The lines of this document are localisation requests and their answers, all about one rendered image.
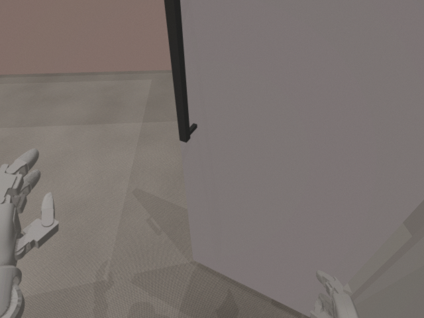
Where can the robot right hand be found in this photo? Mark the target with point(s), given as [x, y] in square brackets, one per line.
[340, 306]

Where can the handle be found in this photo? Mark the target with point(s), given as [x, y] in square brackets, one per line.
[176, 44]

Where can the fridge door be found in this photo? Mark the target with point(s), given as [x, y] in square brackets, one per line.
[309, 147]

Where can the robot left hand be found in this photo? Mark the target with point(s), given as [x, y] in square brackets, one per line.
[15, 185]

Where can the left robot forearm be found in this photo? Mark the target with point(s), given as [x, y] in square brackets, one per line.
[12, 302]

